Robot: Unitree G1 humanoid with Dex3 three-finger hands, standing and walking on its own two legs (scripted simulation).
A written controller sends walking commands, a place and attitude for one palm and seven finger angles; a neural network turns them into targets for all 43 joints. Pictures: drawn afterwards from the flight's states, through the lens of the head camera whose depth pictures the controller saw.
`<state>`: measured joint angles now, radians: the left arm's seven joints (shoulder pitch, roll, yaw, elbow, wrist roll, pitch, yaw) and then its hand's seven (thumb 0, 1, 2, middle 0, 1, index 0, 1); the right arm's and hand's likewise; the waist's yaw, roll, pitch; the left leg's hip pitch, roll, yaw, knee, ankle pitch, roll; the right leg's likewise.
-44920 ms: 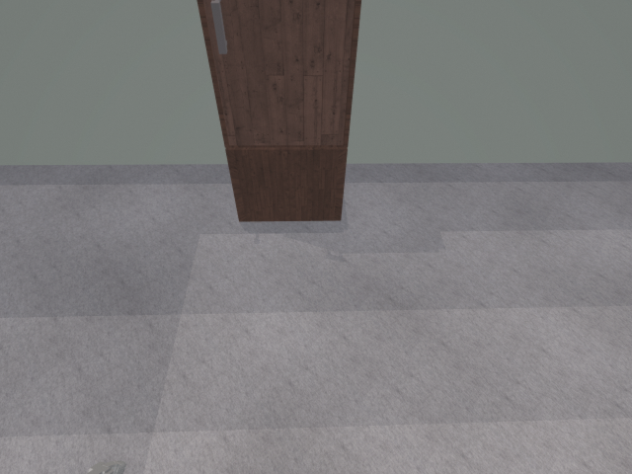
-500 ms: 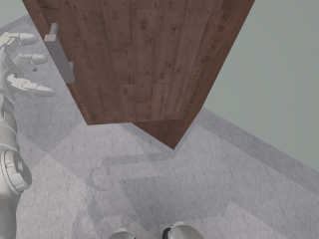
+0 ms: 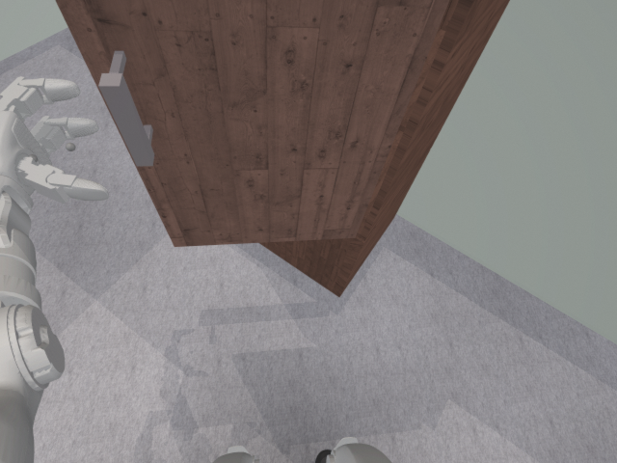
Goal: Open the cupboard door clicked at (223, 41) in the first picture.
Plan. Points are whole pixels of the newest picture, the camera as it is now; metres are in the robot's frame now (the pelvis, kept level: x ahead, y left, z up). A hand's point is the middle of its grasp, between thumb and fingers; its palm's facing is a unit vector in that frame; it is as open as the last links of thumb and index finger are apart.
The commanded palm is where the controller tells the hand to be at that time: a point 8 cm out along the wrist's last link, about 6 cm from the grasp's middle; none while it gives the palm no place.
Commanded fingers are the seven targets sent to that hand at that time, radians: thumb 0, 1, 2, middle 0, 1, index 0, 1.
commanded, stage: move the hooked fingers beside the handle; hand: left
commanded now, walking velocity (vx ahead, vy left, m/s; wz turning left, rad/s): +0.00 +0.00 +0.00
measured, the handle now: (132, 112) +0.53 +0.20 +0.10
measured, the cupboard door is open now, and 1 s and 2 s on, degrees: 41 41 41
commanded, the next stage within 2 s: slide the fingers in behind the handle in 0.32 s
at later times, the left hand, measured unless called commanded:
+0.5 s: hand (78, 146) +0.47 +0.25 +0.11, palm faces +0.03 -1.00 -0.01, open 14.0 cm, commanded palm +0.45 +0.30 +0.10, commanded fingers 0.00 -0.50 0.30 -0.30 -1.20 -0.30 -1.20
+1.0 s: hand (112, 146) +0.48 +0.22 +0.10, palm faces +0.03 -1.00 +0.00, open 14.0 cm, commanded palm +0.45 +0.26 +0.10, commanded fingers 0.00 -0.50 0.30 -0.30 -1.20 -0.30 -1.20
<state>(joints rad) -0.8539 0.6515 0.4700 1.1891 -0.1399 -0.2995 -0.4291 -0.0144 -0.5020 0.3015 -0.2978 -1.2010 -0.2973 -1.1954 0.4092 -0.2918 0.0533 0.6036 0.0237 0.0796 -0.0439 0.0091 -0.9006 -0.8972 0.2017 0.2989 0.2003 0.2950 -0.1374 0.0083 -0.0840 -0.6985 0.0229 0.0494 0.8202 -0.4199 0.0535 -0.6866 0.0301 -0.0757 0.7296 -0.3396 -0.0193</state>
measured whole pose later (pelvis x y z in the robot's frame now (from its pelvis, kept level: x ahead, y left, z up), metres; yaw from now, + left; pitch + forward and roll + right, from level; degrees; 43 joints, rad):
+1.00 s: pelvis -0.01 +0.00 +0.00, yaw +0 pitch +16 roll -2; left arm -0.86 0.53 0.40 1.15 -0.13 -0.31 -0.31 -0.01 -0.50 0.30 -0.30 -1.20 -0.30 -1.20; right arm 0.42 -0.28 0.05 0.62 0.02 0.06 -0.02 0.01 -0.90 -0.90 0.20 0.30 0.20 0.29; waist -0.14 0.02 -0.09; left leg -0.70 0.02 0.05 0.83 -0.42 0.05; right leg -0.69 0.03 -0.07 0.75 -0.34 -0.02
